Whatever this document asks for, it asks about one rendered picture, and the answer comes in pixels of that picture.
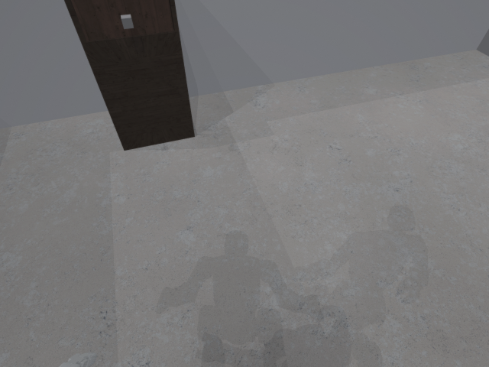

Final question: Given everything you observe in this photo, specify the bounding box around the drawer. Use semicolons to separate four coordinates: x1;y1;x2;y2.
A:
71;0;173;41

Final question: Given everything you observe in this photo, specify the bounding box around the handle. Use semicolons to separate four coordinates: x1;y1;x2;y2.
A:
121;15;134;29

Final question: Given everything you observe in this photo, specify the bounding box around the cabinet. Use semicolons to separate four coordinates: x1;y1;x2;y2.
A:
64;0;195;151

